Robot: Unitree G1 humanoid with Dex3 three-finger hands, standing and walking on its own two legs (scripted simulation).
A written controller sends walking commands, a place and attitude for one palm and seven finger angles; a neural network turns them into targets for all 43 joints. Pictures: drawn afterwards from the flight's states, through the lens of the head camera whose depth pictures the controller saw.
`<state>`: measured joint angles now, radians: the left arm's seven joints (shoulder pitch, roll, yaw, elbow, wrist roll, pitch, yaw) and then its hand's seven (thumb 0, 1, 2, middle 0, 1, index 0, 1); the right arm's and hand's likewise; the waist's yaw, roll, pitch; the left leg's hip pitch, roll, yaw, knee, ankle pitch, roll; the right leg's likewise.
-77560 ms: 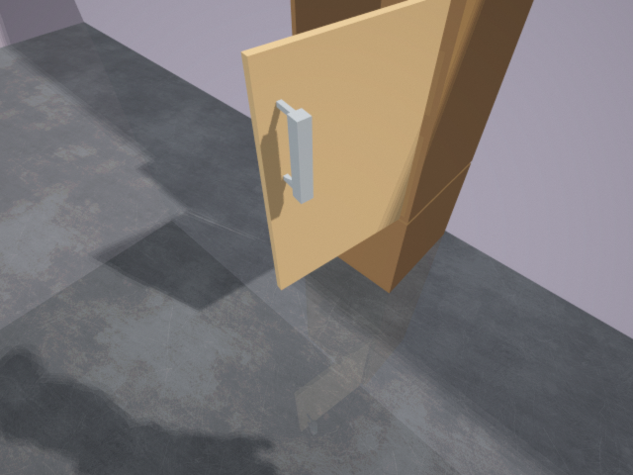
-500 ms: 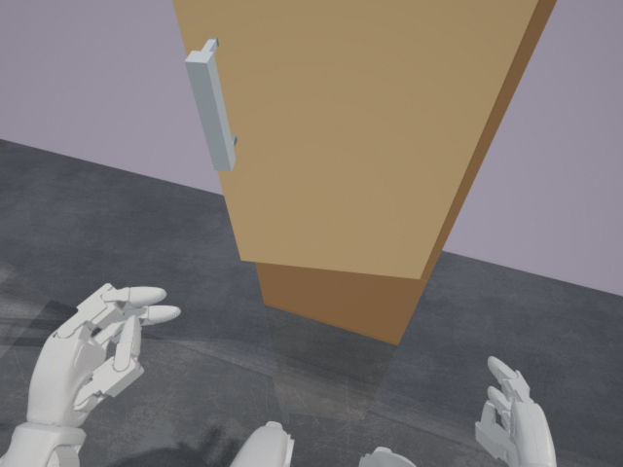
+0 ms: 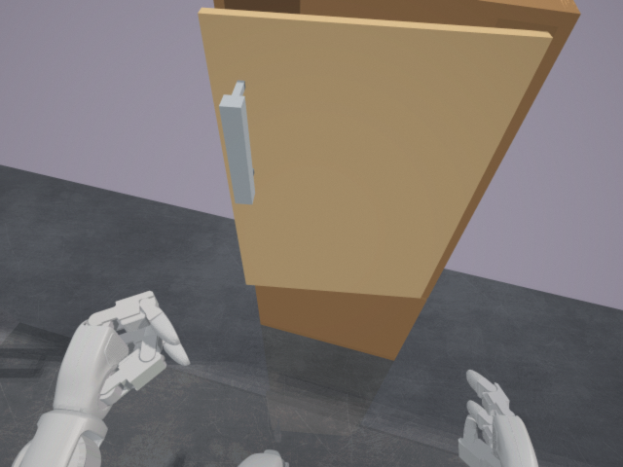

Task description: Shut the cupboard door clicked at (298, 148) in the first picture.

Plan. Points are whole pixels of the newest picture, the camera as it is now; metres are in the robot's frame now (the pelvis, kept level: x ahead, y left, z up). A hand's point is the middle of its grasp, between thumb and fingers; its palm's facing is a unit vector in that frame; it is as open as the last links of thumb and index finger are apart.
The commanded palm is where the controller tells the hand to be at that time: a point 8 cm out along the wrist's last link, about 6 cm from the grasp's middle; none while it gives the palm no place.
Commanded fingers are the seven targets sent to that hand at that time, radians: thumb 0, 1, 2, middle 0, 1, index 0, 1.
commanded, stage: raise the hand and make a fist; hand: left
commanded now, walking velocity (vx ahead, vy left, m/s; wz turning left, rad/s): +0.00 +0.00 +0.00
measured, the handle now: (242, 145) +0.51 +0.15 +0.14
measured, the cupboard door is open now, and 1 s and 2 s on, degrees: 11 11 11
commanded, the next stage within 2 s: bring the fist close to the handle in 0.80 s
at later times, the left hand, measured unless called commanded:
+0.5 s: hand (164, 310) +0.23 +0.17 +0.15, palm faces +0.03 -1.00 -0.05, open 3.1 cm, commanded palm +0.20 +0.22 +0.14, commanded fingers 0.00 0.90 0.90 -1.30 -1.50 -1.30 -1.50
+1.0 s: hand (201, 320) +0.24 +0.14 +0.13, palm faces +0.03 -1.00 -0.04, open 3.1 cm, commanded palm +0.23 +0.19 +0.14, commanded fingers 0.00 0.90 0.90 -1.30 -1.50 -1.30 -1.50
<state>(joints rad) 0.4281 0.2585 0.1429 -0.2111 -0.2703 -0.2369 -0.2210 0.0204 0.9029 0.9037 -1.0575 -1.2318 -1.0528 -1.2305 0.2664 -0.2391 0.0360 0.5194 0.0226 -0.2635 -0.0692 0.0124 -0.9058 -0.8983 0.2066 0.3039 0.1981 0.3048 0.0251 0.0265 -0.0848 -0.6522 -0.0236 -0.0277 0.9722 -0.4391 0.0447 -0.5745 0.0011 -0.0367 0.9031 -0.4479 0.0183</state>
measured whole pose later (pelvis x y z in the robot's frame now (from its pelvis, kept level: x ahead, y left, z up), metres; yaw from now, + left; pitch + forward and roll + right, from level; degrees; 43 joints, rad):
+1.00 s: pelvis +0.01 -0.05 +0.03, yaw +0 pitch +2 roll +0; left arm 0.30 0.24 0.17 -0.12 -0.30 -0.09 -0.23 0.02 0.90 0.90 -1.31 -1.50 -1.30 -1.50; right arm 0.27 -0.27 0.04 0.57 0.04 -0.24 -0.08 0.01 -0.91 -0.90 0.21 0.30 0.20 0.30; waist 0.03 0.06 -0.06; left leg -0.42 0.00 -0.05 0.76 -0.36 -0.01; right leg -0.38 0.03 -0.05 0.74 -0.40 -0.03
